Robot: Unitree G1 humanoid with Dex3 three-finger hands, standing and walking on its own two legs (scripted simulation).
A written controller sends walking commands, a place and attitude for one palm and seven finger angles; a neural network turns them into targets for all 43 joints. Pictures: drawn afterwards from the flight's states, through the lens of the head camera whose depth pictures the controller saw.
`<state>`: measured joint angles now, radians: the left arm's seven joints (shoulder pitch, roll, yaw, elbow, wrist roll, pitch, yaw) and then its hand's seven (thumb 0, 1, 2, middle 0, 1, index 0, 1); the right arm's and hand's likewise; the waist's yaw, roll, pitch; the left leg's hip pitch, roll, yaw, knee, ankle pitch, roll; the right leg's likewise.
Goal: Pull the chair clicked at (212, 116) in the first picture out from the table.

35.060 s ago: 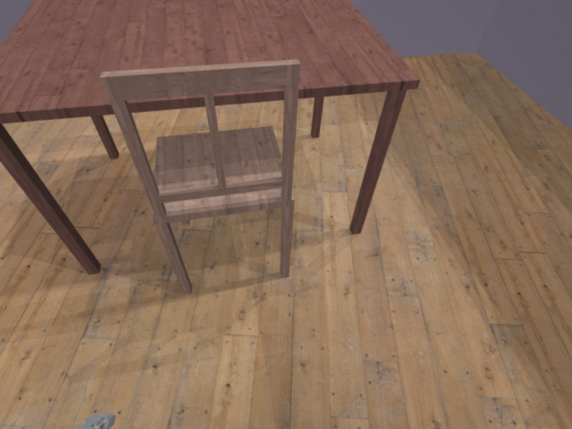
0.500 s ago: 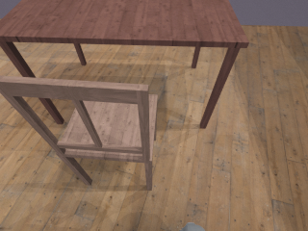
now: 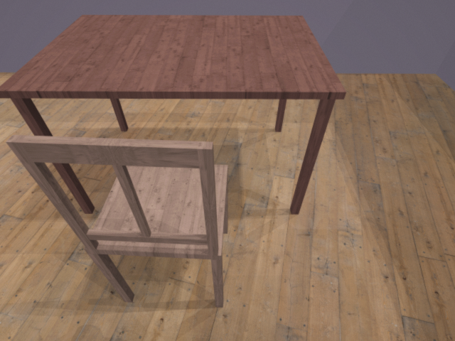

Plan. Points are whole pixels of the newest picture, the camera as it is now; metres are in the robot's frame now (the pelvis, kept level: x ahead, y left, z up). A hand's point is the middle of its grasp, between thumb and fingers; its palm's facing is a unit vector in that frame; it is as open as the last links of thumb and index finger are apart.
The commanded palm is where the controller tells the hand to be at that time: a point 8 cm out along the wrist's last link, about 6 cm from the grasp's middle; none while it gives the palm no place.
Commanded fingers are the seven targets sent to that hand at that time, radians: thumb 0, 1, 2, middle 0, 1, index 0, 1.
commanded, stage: come to a stop and stand still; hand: left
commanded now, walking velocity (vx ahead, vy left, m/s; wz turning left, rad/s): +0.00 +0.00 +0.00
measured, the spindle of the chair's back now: (134, 203) +0.44 +0.25 -0.06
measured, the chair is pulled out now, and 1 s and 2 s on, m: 0.30 0.30 0.30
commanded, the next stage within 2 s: look again from close up in 0.26 s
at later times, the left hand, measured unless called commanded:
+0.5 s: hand out of the picture +0.00 +0.18 -0.17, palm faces +0.02 -0.98 -0.20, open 7.4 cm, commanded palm none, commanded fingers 0.00 0.90 0.90 -0.20 -0.30 -0.20 -0.30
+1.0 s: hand out of the picture +0.04 +0.18 -0.16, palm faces +0.03 -0.98 -0.20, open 7.3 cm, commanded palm none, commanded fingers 0.00 0.90 0.90 -0.20 -0.30 -0.20 -0.30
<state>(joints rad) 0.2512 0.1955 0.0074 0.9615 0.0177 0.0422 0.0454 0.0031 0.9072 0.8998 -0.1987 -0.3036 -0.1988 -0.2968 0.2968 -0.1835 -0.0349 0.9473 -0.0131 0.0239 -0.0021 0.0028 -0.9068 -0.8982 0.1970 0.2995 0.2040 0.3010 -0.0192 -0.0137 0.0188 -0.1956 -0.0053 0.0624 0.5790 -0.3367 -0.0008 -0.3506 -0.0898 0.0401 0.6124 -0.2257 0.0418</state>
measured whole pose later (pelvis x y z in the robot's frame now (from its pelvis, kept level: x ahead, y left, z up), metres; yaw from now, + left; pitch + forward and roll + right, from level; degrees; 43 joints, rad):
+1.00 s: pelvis +0.03 +0.00 +0.01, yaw +1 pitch -2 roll +0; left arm 0.28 0.17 -0.01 1.08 0.01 -0.01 0.04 0.00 0.92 0.90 -0.20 -0.30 -0.20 -0.30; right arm 0.27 -0.14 0.00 1.11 0.00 -0.02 -0.02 0.00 -0.91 -0.90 0.20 0.30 0.20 0.30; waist -0.01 -0.02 0.04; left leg -0.10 0.01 0.05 0.45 -0.31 0.00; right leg -0.24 -0.05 0.06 0.46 -0.18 0.06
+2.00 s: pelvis +0.03 +0.00 +0.01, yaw +0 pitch -2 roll +0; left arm 0.33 0.14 0.00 1.09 0.01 -0.01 0.04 0.00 0.91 0.90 -0.20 -0.30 -0.20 -0.30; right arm 0.32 -0.11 0.00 1.15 0.00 -0.02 -0.02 0.00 -0.91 -0.90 0.20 0.30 0.20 0.30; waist 0.00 -0.02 0.02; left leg -0.10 0.03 0.05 0.45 -0.31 -0.01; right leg -0.24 -0.03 0.06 0.46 -0.18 0.05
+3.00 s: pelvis +0.03 -0.01 +0.01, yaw -1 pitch -2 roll +0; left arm 0.32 0.14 0.00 1.09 0.01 -0.01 0.04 0.00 0.91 0.90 -0.20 -0.30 -0.20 -0.30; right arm 0.32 -0.11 0.00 1.14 0.00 -0.02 -0.03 0.00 -0.91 -0.90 0.20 0.30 0.20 0.30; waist 0.00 -0.02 0.03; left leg -0.11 0.04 0.06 0.46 -0.32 -0.02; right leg -0.26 -0.02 0.07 0.48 -0.19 0.04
